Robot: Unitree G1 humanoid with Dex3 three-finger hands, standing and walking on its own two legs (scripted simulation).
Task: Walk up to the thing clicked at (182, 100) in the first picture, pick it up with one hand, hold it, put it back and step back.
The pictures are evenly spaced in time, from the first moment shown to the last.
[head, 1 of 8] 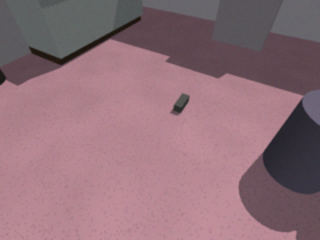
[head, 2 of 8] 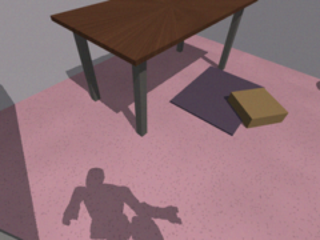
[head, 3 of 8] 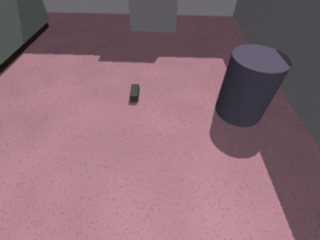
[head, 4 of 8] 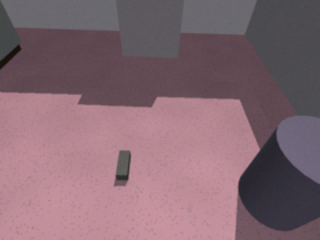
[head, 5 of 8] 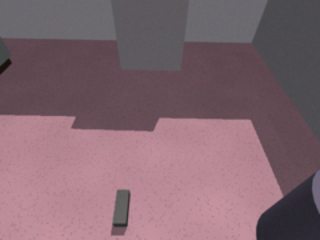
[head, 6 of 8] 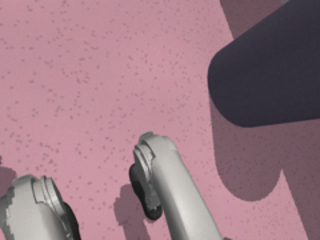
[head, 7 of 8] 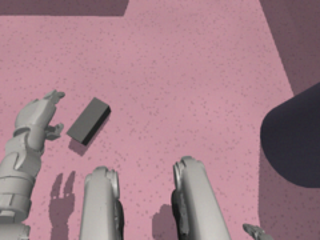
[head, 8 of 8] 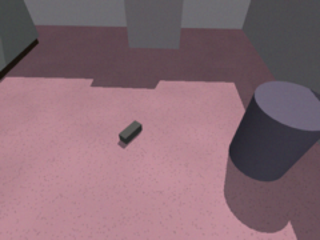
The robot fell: no
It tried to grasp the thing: yes
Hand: left
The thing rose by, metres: 0.66
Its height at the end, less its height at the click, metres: +0.00
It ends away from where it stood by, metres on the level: 0.00
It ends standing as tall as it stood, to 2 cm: yes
